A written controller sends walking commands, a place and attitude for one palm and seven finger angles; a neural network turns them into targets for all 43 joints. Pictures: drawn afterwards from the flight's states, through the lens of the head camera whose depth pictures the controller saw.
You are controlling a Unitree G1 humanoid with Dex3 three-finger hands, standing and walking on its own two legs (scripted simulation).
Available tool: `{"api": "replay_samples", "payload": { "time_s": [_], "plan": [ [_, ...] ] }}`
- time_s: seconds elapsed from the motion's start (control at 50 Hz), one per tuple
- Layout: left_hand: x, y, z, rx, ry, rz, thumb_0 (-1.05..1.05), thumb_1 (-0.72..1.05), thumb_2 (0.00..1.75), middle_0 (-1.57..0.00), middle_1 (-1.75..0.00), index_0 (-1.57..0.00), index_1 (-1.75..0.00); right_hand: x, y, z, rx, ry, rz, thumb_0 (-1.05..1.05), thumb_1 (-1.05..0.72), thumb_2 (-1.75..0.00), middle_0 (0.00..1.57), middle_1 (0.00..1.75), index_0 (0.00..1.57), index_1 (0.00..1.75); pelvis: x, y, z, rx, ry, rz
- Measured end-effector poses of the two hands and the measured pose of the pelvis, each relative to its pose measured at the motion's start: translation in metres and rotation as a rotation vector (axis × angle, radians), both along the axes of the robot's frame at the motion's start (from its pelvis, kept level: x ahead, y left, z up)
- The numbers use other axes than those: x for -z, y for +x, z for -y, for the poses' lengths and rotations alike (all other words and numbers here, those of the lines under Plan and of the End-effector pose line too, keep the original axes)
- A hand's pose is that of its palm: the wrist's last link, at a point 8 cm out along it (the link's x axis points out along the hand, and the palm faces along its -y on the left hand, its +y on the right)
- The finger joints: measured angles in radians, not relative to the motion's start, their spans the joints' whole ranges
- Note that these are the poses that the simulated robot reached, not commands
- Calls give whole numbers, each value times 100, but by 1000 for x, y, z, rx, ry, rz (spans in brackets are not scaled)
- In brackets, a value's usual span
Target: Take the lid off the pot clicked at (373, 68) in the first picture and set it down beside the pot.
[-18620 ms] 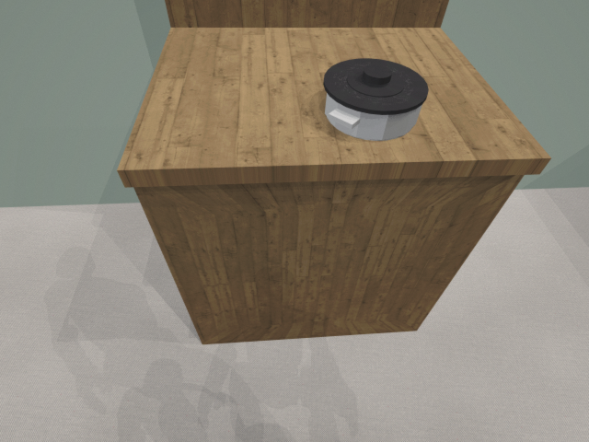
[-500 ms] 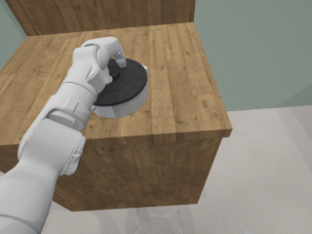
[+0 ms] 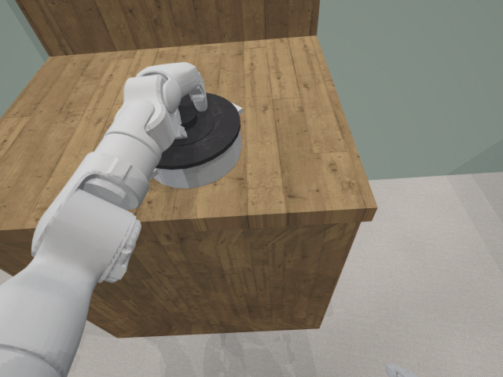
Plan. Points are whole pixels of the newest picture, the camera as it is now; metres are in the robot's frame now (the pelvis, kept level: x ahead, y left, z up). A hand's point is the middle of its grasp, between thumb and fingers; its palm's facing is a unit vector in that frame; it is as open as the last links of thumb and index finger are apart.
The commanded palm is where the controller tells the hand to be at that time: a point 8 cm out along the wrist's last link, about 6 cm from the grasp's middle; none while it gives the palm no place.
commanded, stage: close the fingers and squeeze the knob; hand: left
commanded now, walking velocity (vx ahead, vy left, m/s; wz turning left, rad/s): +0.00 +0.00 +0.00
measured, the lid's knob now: (181, 117) +0.51 +0.10 +0.15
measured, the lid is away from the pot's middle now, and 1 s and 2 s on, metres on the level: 0.00 0.00 0.01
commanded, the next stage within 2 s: lift the lid straight up in 1.04 s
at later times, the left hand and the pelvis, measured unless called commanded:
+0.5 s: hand (180, 116) +0.48 +0.09 +0.18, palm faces -0.32 -0.05 -0.95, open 8.0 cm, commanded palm +0.47 +0.10 +0.23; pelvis +0.01 +0.00 +0.00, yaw +0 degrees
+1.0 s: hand (179, 114) +0.49 +0.10 +0.18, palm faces -0.34 -0.05 -0.94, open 7.5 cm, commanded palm +0.48 +0.11 +0.23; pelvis +0.00 +0.00 +0.00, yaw -1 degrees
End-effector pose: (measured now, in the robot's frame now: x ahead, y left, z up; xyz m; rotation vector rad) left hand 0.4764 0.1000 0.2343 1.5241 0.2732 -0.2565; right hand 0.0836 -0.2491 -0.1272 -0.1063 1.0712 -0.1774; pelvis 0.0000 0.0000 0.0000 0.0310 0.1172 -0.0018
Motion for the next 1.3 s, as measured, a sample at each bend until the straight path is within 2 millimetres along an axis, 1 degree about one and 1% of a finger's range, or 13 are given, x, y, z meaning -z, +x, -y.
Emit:
{"api": "replay_samples", "payload": {
  "time_s": [0.1,0.26,0.34,0.44,0.48,0.6,0.72,0.8,0.9,1.08,1.18,1.3],
  "plan": [
    [0,1,2,10,-8,2,0,-8,116,-61,-63,-64,-64,1,1,-2,-7,4,-2,1,-91,-90,20,30,20,29,0,2,-1,0,-1,-2],
    [1,3,5,17,-3,6,0,2,110,-60,-77,-64,-78,1,3,-2,-10,3,-10,1,-91,-90,20,30,20,29,0,4,-2,0,-2,-3],
    [1,4,4,13,-25,5,0,4,106,-59,-82,-65,-84,2,4,-2,-11,1,-12,1,-91,-90,20,30,20,29,0,5,-2,2,-2,-4],
    [2,2,5,21,4,10,-1,7,102,-58,-85,-67,-89,1,7,-3,-16,5,-7,1,-91,-90,20,30,20,29,-1,6,-3,-1,-3,-2],
    [1,1,4,19,-18,11,-1,8,100,-57,-85,-67,-91,1,9,-3,-20,5,-4,1,-91,-90,20,30,20,29,-1,6,-3,1,-3,0],
    [2,-1,2,13,-16,11,-2,11,99,-56,-85,-71,-93,-1,14,-4,-21,7,12,1,-91,-90,20,30,20,29,0,5,-3,0,-3,4],
    [2,-1,1,11,-20,9,-1,11,100,-56,-85,-72,-93,-2,14,-5,-24,1,16,1,-91,-90,20,30,20,29,0,3,-3,0,-2,3],
    [2,2,2,-1,-10,0,-1,11,100,-56,-85,-73,-94,-1,10,-4,-13,-3,3,1,-91,-90,20,30,20,29,0,1,-2,1,-1,0],
    [1,7,1,-10,-13,-3,0,10,100,-56,-86,-74,-94,0,-2,0,6,-14,-18,1,-91,-90,20,30,20,29,0,1,-2,5,0,-9],
    [1,8,2,-10,-12,-12,0,10,99,-57,-87,-76,-94,2,-21,5,32,-23,-57,1,-91,-90,20,30,20,29,1,1,-1,12,0,-11],
    [1,8,1,-9,-15,-11,0,9,99,-57,-87,-77,-94,2,-24,7,33,-26,-60,1,-91,-90,20,30,20,29,1,0,-1,13,0,-11],
    [0,7,0,0,-26,-15,1,10,99,-56,-87,-77,-93,1,-19,6,35,-26,-32,1,-91,-90,20,30,20,29,0,0,-1,13,-1,-7]
  ]
}}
